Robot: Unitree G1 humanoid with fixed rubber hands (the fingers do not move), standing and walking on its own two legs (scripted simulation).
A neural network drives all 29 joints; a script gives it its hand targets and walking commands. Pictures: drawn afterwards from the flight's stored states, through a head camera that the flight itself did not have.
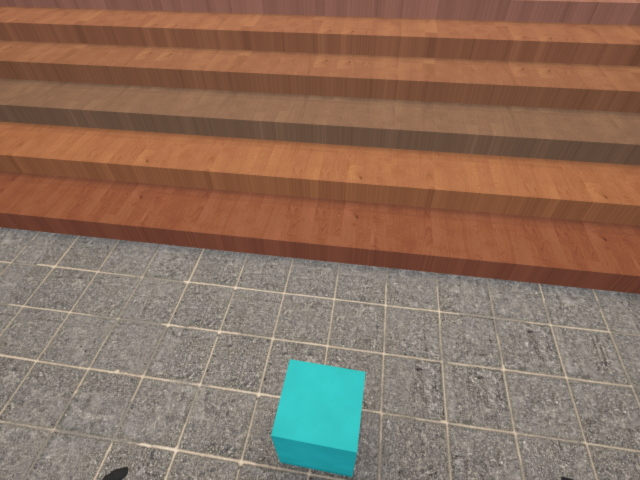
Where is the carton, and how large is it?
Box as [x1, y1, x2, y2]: [271, 359, 364, 476]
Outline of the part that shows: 290,359 271,433 280,462 351,476 357,448 364,372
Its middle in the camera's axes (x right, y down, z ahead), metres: +0.01 +0.50 +1.08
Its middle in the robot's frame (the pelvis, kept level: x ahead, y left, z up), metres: +0.42 +0.04 -0.66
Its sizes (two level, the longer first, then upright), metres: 0.210 0.200 0.250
